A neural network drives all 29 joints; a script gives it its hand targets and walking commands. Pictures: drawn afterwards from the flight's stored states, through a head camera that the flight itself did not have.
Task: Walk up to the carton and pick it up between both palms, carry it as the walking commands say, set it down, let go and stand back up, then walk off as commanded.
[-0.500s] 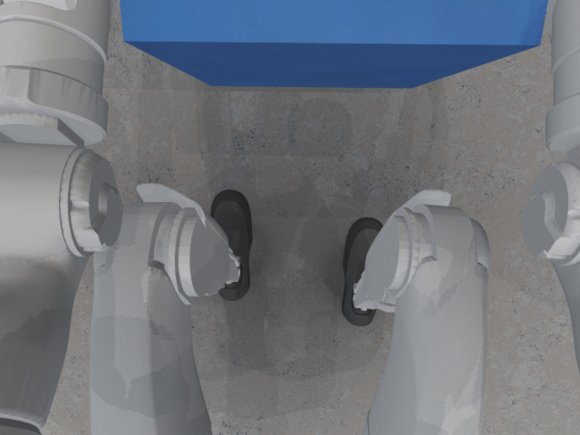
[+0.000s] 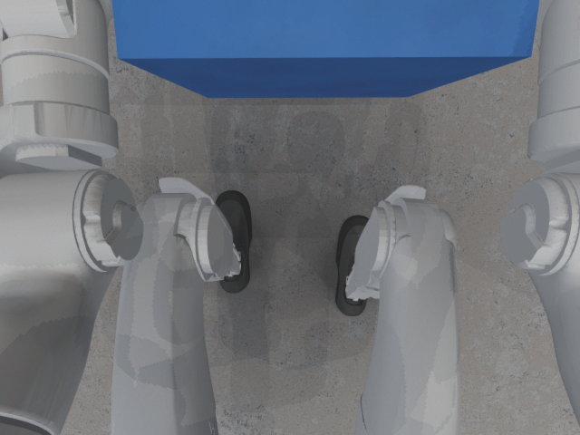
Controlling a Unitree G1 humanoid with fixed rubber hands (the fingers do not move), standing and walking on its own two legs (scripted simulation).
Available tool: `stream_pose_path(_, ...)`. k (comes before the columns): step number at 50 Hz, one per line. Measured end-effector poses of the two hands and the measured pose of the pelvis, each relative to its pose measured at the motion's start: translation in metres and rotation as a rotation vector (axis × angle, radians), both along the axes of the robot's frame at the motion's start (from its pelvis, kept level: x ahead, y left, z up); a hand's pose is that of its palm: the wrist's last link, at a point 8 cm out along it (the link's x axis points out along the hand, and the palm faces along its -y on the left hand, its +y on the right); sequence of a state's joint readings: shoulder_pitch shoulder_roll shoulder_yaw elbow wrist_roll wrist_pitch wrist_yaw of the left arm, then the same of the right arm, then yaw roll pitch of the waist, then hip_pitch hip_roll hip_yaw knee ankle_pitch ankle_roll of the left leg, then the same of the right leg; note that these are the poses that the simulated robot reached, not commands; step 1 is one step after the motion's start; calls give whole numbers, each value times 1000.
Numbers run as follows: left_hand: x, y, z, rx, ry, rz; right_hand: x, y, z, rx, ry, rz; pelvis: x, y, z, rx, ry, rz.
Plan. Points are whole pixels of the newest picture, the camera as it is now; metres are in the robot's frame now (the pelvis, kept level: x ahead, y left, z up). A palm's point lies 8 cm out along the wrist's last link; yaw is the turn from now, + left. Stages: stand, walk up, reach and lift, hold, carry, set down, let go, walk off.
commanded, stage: reach and lift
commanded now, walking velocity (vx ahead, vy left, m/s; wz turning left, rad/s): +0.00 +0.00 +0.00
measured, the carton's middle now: out of the picture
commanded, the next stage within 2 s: none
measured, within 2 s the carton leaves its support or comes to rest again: neither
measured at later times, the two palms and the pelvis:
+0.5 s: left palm out of the picture +0.55 +0.17 -0.01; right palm out of the picture +0.55 -0.21 -0.01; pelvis -0.01 +0.00 +0.05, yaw -1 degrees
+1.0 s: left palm out of the picture +0.52 +0.17 +0.06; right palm out of the picture +0.52 -0.22 +0.07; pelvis -0.02 +0.00 +0.11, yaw -2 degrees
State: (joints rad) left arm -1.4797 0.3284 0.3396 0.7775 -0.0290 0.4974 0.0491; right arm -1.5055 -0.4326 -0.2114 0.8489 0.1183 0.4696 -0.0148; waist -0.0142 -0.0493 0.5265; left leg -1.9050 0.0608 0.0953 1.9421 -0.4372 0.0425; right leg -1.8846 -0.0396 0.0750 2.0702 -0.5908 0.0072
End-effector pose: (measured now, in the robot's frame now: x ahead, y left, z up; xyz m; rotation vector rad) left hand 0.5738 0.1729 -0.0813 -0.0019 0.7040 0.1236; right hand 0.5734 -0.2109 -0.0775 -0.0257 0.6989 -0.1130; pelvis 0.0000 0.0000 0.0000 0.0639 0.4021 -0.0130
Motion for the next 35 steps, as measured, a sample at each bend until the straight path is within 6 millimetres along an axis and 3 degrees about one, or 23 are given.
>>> stream_pose_path(13,-15,-1,31,-12,-6,1,-14,-1,36,-2,-7,-2,-4,0,26,-2,-35,-8)
stream_pose_path(35,-33,-6,102,-13,-21,-14,-37,-6,104,13,-22,-21,-13,-2,75,-1,-100,-22)
